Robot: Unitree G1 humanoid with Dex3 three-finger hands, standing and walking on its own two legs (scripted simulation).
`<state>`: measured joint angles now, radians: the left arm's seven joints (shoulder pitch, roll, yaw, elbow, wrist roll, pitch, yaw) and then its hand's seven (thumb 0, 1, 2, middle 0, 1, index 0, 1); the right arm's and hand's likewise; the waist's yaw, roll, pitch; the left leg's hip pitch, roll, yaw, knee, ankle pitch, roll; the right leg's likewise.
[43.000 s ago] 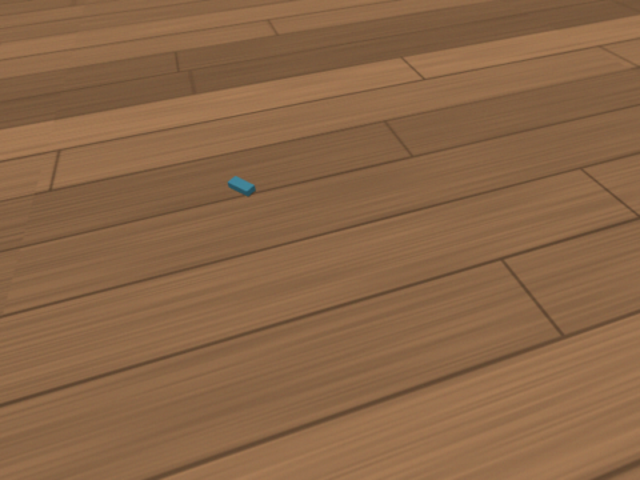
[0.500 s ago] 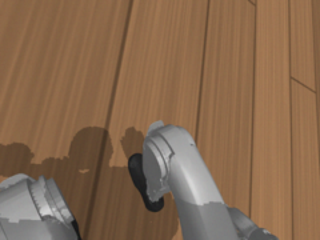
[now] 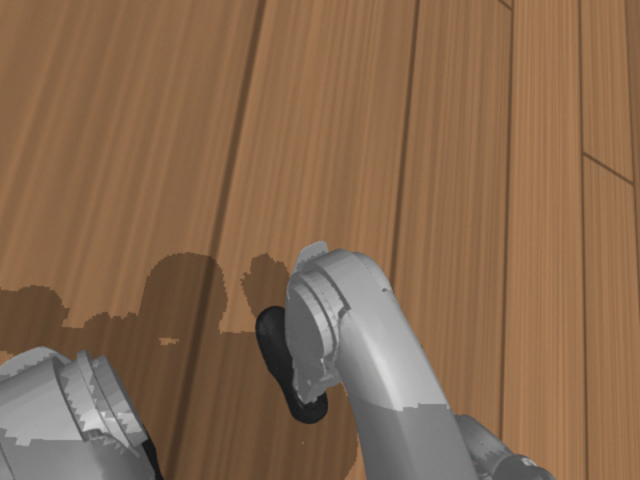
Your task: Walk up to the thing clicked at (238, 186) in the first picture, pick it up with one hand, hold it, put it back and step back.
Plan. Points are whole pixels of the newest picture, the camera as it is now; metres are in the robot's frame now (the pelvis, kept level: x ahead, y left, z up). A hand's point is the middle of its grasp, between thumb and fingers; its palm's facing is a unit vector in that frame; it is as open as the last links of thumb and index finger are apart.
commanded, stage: open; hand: left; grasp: from above
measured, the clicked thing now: out of the picture +0.47 +0.38 -0.29
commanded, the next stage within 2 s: withdraw in 0.08 s
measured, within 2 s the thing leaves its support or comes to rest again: neither
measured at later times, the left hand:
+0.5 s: hand out of the picture +0.49 +0.40 -0.18, palm faces -0.32 -0.11 -0.94, open 14.0 cm
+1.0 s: hand out of the picture +0.45 +0.39 -0.10, palm faces -0.49 -0.14 -0.86, open 13.3 cm
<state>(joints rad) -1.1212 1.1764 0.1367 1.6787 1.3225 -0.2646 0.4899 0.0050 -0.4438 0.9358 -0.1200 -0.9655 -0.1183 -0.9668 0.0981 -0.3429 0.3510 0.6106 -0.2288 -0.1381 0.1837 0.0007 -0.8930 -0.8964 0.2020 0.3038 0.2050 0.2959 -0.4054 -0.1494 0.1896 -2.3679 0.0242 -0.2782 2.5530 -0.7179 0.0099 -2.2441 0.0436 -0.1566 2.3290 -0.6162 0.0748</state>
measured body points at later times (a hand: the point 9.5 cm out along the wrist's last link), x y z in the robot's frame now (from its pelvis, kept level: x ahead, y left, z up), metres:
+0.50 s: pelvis +0.00 +0.00 +0.01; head +0.27 +0.15 +0.34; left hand +0.50 +0.40 -0.13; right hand +0.07 -0.26 -0.05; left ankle +0.06 +0.12 -0.27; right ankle +0.13 -0.13 -0.27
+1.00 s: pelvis -0.01 +0.00 +0.04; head +0.23 +0.13 +0.39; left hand +0.47 +0.40 -0.05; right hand +0.08 -0.28 -0.03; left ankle +0.06 +0.12 -0.27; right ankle +0.13 -0.13 -0.27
